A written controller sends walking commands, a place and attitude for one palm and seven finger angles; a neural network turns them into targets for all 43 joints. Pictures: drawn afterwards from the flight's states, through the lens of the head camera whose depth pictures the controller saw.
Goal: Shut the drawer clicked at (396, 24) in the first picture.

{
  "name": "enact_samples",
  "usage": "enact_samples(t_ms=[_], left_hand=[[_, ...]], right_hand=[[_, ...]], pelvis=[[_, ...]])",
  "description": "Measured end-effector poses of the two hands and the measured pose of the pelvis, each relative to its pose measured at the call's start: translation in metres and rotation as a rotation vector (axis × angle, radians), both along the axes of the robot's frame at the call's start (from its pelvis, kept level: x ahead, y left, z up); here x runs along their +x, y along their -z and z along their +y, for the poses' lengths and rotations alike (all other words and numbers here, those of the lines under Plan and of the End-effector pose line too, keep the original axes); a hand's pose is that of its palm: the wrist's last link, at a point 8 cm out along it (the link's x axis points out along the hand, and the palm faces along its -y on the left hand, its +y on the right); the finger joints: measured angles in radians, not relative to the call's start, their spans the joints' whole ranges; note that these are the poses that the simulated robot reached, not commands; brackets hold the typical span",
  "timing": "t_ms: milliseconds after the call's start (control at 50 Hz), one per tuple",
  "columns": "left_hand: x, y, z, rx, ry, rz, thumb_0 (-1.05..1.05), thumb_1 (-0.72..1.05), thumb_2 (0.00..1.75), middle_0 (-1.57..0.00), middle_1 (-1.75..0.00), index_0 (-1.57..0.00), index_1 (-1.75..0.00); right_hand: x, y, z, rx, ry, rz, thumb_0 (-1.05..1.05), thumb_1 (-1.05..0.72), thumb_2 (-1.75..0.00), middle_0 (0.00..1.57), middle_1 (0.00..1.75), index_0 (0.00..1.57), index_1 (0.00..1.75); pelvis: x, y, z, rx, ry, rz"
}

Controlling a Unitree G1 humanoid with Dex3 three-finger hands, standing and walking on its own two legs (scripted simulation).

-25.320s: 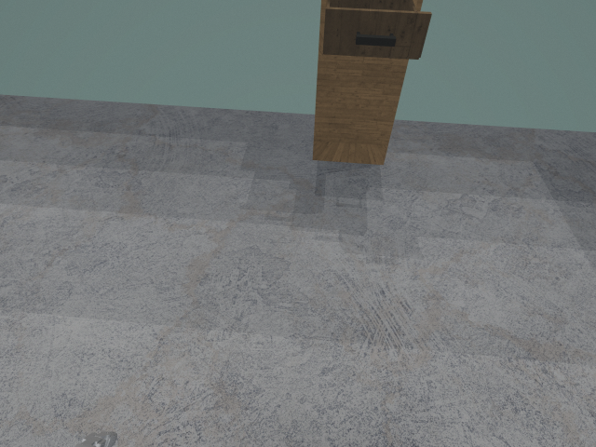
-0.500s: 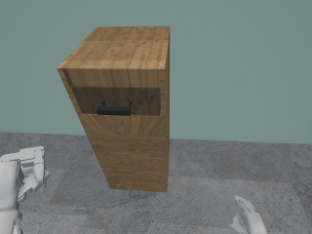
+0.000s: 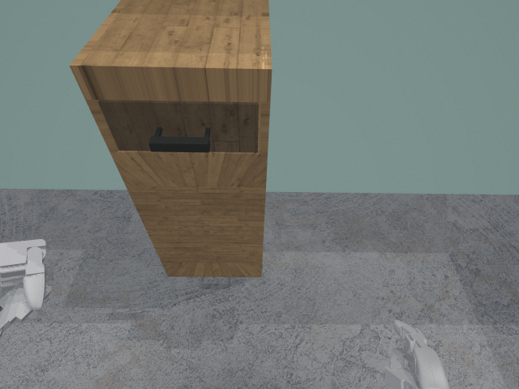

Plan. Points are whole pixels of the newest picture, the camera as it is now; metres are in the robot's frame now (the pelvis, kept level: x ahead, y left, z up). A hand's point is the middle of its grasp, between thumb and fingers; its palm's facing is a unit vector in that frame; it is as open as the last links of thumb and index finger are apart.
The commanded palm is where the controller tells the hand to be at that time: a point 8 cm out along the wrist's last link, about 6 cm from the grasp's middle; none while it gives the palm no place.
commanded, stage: step back with the hand held close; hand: left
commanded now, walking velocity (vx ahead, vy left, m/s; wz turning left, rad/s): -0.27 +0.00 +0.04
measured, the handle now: (181, 138) +0.61 +0.21 +0.01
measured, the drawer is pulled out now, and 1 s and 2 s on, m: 0.00 0.00 0.00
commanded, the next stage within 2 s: stop stepping back and stand still in 0.60 s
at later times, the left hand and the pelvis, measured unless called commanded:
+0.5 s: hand out of the picture +0.11 +0.27 +0.18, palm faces +0.40 -0.79 -0.46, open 3.2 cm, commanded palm +0.03 +0.30 +0.18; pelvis -0.09 +0.02 -0.01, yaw +2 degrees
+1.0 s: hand out of the picture +0.00 +0.25 +0.18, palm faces +0.28 -0.82 -0.49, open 3.2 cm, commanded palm -0.04 +0.29 +0.18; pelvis -0.18 +0.02 +0.00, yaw -3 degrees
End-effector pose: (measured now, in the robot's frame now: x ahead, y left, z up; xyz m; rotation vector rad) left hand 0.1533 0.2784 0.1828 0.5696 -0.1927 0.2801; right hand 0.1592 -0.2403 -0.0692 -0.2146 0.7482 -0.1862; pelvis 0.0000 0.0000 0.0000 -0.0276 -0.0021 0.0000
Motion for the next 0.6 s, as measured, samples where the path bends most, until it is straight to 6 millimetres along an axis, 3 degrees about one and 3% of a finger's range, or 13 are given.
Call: enact_samples(t_ms=[260,400,500,600], left_hand=[[-0.065,-0.001,0.005,0.015,-0.062,-0.095,0.01,0.89,0.9,-1.41,-1.6,-1.41,-1.6],[-0.074,0.006,0.016,-0.04,-0.018,-0.165,0.01,0.88,0.9,-1.41,-1.6,-1.41,-1.6],[-0.086,-0.009,0.026,0.026,-0.001,-0.169,0.01,0.88,0.9,-1.41,-1.6,-1.41,-1.6],[-0.106,-0.015,0.02,-0.004,0.028,-0.172,0.01,0.89,0.9,-1.41,-1.6,-1.41,-1.6]], right_hand=[[-0.034,0.013,0.02,0.009,-0.088,-0.029,0.01,-0.9,-0.9,0.2,0.3,0.2,0.3],[-0.062,0.009,0.019,-0.049,-0.052,-0.014,0.01,-0.91,-0.9,0.2,0.3,0.2,0.3],[-0.085,-0.003,0.026,-0.038,-0.044,-0.03,0.01,-0.91,-0.9,0.2,0.3,0.2,0.3],[-0.105,-0.007,0.032,-0.018,-0.064,-0.033,0.01,-0.91,-0.9,0.2,0.3,0.2,0.3]], pelvis=[[-0.047,0.012,0.001,-0.012,-0.044,-0.014],[-0.07,0.015,0.014,-0.028,-0.037,-0.02],[-0.088,0.006,0.016,-0.06,-0.04,0.008],[-0.104,0.001,0.014,-0.06,-0.001,0.058]])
